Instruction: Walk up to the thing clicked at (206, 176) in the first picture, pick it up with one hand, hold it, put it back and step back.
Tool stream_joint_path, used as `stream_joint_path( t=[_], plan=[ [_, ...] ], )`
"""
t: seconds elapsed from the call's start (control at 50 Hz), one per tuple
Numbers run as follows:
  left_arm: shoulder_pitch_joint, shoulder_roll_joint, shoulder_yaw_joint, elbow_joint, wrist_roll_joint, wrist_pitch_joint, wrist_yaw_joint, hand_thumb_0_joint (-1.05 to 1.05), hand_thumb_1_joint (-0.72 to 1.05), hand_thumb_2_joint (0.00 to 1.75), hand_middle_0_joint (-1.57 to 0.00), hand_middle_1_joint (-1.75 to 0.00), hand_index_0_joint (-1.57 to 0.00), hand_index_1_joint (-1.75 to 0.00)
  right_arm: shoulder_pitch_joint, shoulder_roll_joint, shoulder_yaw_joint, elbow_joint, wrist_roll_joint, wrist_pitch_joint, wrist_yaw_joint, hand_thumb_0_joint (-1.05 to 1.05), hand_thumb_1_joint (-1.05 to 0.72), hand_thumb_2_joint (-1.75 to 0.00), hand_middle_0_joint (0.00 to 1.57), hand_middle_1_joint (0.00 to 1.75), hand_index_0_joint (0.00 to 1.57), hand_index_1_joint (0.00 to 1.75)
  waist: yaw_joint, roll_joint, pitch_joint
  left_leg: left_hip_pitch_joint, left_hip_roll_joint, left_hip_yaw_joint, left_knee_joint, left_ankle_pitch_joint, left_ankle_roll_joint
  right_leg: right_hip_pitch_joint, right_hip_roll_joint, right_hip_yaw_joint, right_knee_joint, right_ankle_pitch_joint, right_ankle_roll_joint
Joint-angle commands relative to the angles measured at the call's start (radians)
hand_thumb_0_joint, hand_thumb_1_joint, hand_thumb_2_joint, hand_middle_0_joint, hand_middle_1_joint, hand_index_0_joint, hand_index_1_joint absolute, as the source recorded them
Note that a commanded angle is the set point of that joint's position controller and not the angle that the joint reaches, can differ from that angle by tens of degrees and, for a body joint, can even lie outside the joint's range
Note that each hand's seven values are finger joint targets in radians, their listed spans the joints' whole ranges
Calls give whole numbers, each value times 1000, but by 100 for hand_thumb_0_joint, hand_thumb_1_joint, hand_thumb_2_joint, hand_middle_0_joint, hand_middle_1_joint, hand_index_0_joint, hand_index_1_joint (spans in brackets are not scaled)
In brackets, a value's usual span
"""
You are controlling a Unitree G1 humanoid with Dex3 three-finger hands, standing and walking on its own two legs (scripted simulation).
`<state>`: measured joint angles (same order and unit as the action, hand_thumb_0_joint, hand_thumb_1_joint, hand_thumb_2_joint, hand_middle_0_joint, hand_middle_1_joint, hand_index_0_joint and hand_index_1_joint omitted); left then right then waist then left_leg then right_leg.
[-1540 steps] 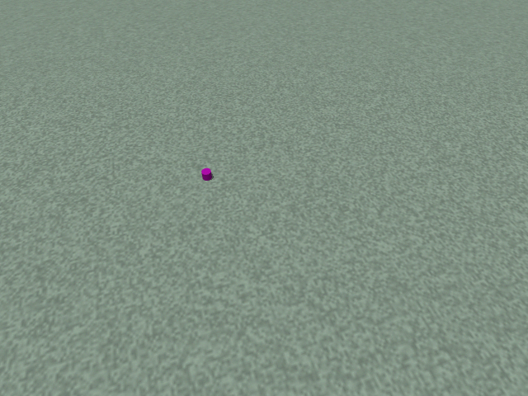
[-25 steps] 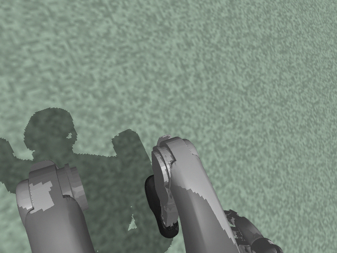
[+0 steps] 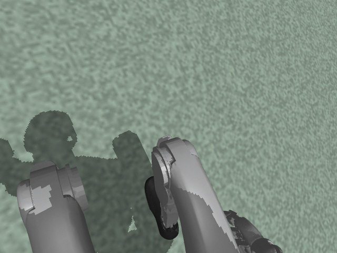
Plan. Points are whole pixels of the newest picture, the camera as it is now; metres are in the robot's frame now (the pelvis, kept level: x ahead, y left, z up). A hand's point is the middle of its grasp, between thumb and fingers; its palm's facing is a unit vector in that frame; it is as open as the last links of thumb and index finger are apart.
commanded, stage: approach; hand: left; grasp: from above
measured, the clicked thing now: out of the picture +0.48 +0.36 -0.29
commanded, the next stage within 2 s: close in in 0.54 s
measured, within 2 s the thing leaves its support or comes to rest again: neither
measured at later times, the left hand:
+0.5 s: hand out of the picture +0.48 +0.35 -0.17, palm faces -0.40 -0.10 -0.91, open 13.9 cm
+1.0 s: hand out of the picture +0.46 +0.35 -0.21, palm faces -0.44 -0.15 -0.88, open 14.0 cm
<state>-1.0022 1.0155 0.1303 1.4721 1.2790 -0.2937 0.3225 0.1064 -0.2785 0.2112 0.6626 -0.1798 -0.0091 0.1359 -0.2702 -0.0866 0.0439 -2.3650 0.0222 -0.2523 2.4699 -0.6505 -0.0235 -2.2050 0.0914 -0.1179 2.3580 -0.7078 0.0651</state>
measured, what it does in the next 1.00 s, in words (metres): stands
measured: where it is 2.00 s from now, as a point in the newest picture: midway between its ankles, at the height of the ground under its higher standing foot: (124, 232)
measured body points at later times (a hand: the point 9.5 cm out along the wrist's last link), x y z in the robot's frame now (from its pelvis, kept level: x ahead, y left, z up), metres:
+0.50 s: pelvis +0.00 -0.01 +0.00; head +0.26 +0.09 +0.36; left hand +0.50 +0.35 -0.11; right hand +0.06 -0.26 -0.08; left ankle +0.08 +0.14 -0.28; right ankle +0.11 -0.13 -0.28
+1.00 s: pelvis +0.00 +0.00 +0.00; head +0.26 +0.14 +0.34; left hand +0.48 +0.36 -0.16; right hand +0.08 -0.26 -0.07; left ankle +0.08 +0.14 -0.28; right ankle +0.11 -0.13 -0.28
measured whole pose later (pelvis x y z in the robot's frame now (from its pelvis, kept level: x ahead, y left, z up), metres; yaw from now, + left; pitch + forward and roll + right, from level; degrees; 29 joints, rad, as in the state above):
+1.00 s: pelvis +0.00 +0.00 +0.00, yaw -1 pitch +29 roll -14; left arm -1.06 1.03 0.10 1.58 1.32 -0.30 0.43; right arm 0.08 -0.30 0.26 0.64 -0.21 -0.02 0.14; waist -0.32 -0.13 0.09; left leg -2.36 0.02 -0.28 2.49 -0.67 -0.03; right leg -2.19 0.10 -0.14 2.36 -0.71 0.07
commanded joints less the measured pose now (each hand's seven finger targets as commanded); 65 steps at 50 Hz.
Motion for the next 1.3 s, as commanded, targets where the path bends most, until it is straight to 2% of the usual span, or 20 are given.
stream_joint_path(
  t=[0.0,0.1,0.14,0.26,0.36,0.42,0.46,0.5,0.58,0.64,0.66,0.7,0.78,0.84,0.88,0.92,0.98,1.02,1.14,1.28],
  plan=[
    [-353,232,-12,-160,-18,5,37,0,-53,97,-10,-101,-10,-101,189,-287,-95,1,1,-8,-19,0,-89,-89,20,30,20,30,-38,470,-627,551,25,131,-237,122,39,231,10,-107,-235,228,-84],
    [-379,113,-94,-111,-29,21,39,0,-51,95,-9,-104,-10,-103,217,-291,-99,5,3,-19,-20,0,-89,-89,20,30,20,30,-81,480,-596,587,30,109,-252,125,30,180,9,-126,-221,234,-88],
    [-402,127,-95,-113,-25,30,46,0,-52,96,-10,-104,-10,-103,223,-295,-96,2,3,-21,-21,0,-90,-89,20,30,20,30,-81,480,-599,588,30,106,-255,127,28,184,9,-126,-221,240,-87],
    [-376,252,8,-100,-10,91,100,0,-47,91,-13,-100,-14,-99,206,-298,-78,-37,5,-25,-14,0,-90,-89,20,30,20,30,-14,562,-694,633,23,129,-264,217,24,239,6,-114,-201,298,-95],
    [-349,315,61,-172,-27,146,114,0,-50,93,-12,-96,-12,-96,173,-299,-75,-65,19,-29,-14,0,-90,-89,20,30,20,30,16,562,-784,629,22,155,-241,251,39,302,10,-88,-213,334,-89],
    [-272,278,35,-105,-59,169,76,0,-50,93,-14,-94,-13,-94,187,-281,-73,-46,24,-26,-13,0,-90,-89,20,30,20,30,-4,448,-708,500,21,168,-223,206,59,356,17,-63,-247,321,-72],
    [-251,240,13,-82,-92,172,37,0,-51,94,-12,-96,-12,-96,190,-276,-78,-36,29,-27,-14,0,-90,-89,20,30,20,30,-12,376,-642,424,22,165,-225,140,65,340,19,-53,-265,256,-73],
    [-269,209,-11,-90,-114,163,-11,0,-50,93,-13,-96,-13,-96,202,-283,-84,-35,27,-24,-16,0,-90,-89,20,30,20,30,-38,340,-603,406,23,154,-226,98,66,328,17,-57,-276,207,-74],
    [-346,192,-48,-143,-114,103,-82,0,-48,91,-14,-100,-15,-99,225,-297,-80,-29,17,-17,-25,0,-90,-89,20,30,20,30,-83,320,-590,430,22,131,-230,66,56,324,14,-85,-277,157,-80],
    [-365,218,-43,-170,-109,34,-84,0,-45,88,-15,-100,-17,-97,229,-309,-76,-20,7,-12,-31,0,-90,-89,20,30,20,30,-74,346,-619,478,23,122,-212,91,45,331,14,-92,-262,175,-83],
    [-361,229,-36,-181,-105,12,-74,0,-45,89,-14,-100,-17,-98,223,-316,-73,-23,3,-7,-35,0,-90,-89,20,30,20,30,-66,367,-647,515,22,121,-215,118,40,338,12,-105,-260,201,-83],
    [-317,217,-43,-129,-85,-14,-57,0,-46,89,-13,-101,-15,-98,217,-310,-69,-22,-2,0,-35,0,-90,-90,20,30,20,30,-58,401,-615,546,26,121,-208,150,37,308,12,-106,-249,225,-87],
    [-348,275,8,-182,-33,-40,20,0,-49,92,-12,-100,-13,-99,201,-310,-57,-16,-12,10,-29,0,-90,-89,20,30,20,30,-27,533,-697,683,33,113,-229,263,26,301,14,-126,-212,302,-89],
    [-343,276,26,-121,-4,-32,87,0,-54,97,-7,-98,-7,-98,182,-318,-54,-17,-19,12,-19,0,-89,-90,20,30,20,30,-38,562,-673,692,36,104,-230,304,23,255,13,-141,-185,331,-92],
    [-323,240,-4,-36,16,-21,124,0,-55,99,-8,-96,-6,-97,173,-309,-42,-9,-28,8,-12,0,-89,-90,20,30,20,30,-64,539,-594,643,39,111,-217,275,32,246,18,-136,-197,330,-83],
    [-338,252,1,-13,35,-10,158,0,-54,98,-8,-95,-7,-96,174,-316,-39,-6,-31,-3,-11,0,-89,-89,20,30,20,30,-76,521,-566,614,37,110,-219,251,32,242,17,-139,-196,319,-84],
    [-363,276,1,23,35,12,200,0,-52,97,-8,-96,-8,-97,161,-325,-33,-12,-38,-27,-7,0,-89,-90,20,30,20,30,-78,505,-579,592,40,109,-212,203,35,245,21,-139,-200,296,-83],
    [-365,267,-8,59,33,28,218,0,-50,94,-9,-97,-9,-97,161,-331,-28,-16,-46,-44,-4,0,-89,-90,20,30,20,30,-100,496,-564,584,38,105,-215,177,34,239,21,-148,-195,276,-83],
    [-384,282,-24,106,8,63,234,0,-48,91,-7,-102,-9,-100,148,-345,-11,-28,-53,-92,-7,0,-89,-90,20,30,20,30,-118,473,-532,527,39,99,-205,84,35,226,24,-151,-196,214,-81],
    [-347,318,-18,94,-13,79,224,0,-50,93,-8,-102,-9,-100,144,-348,10,-24,-61,-125,-3,0,-90,-90,20,30,20,30,-101,508,-566,559,45,92,-193,143,28,275,31,-155,-183,262,-82]
  ],
)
